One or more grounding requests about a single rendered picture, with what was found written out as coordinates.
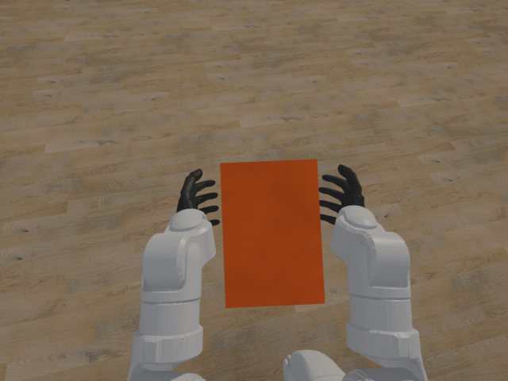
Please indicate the carton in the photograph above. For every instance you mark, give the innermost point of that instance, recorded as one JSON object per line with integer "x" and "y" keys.
{"x": 271, "y": 233}

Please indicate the right robot thigh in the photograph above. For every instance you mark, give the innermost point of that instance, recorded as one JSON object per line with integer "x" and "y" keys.
{"x": 310, "y": 365}

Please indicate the robot left forearm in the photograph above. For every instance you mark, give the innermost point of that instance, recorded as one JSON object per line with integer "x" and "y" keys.
{"x": 171, "y": 287}

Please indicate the robot left hand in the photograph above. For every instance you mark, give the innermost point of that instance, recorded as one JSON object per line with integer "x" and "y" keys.
{"x": 190, "y": 189}

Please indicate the robot right hand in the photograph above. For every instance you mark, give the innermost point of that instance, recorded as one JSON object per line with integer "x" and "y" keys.
{"x": 352, "y": 195}

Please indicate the robot right forearm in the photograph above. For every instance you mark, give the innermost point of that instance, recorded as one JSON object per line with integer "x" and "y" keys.
{"x": 380, "y": 326}

